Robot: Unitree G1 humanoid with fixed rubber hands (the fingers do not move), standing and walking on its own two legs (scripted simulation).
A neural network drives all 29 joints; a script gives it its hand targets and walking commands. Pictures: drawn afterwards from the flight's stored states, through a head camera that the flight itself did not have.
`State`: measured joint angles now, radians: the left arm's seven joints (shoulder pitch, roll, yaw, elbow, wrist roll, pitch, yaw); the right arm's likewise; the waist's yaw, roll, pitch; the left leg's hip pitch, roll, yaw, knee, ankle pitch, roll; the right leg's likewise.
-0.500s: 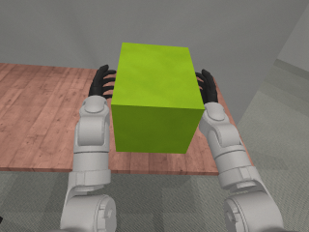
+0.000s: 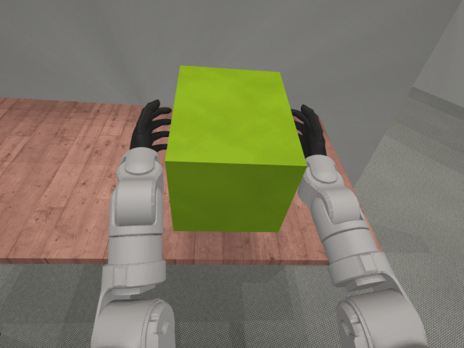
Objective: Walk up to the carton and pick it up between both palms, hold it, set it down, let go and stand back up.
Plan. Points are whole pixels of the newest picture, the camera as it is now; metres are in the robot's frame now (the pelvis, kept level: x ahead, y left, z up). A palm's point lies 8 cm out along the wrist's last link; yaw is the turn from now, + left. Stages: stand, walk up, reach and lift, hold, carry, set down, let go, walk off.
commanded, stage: hold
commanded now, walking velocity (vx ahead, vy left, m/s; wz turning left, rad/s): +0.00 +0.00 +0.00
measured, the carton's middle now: (228, 148) +0.39 +0.01 +0.16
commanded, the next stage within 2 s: none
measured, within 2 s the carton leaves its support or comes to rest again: neither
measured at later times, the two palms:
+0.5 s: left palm (144, 149) +0.35 +0.15 +0.19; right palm (312, 151) +0.36 -0.13 +0.19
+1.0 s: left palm (143, 151) +0.35 +0.15 +0.18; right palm (311, 153) +0.36 -0.12 +0.19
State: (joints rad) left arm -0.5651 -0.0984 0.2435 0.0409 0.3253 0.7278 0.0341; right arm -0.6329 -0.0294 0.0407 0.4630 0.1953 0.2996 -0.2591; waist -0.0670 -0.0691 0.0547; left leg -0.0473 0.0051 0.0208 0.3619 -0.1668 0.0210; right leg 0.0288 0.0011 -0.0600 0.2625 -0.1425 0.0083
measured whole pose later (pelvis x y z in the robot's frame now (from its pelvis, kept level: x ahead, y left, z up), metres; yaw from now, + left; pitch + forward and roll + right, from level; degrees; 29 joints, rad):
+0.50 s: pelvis +0.00 -0.01 +0.00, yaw +0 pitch -8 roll -1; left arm -0.58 -0.09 0.26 0.06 0.32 0.72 0.03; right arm -0.64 -0.02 0.03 0.47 0.19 0.30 -0.27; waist -0.06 -0.07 0.05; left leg -0.05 0.01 0.01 0.35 -0.16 0.02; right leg 0.02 0.00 -0.07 0.26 -0.14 0.00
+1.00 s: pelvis +0.00 +0.00 +0.00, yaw +0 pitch -8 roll -1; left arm -0.56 -0.10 0.25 0.04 0.32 0.72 0.03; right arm -0.64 -0.03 0.04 0.46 0.20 0.30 -0.27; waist -0.06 -0.07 0.05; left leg -0.06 0.01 0.02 0.36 -0.16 0.02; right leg 0.01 0.01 -0.06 0.27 -0.14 0.00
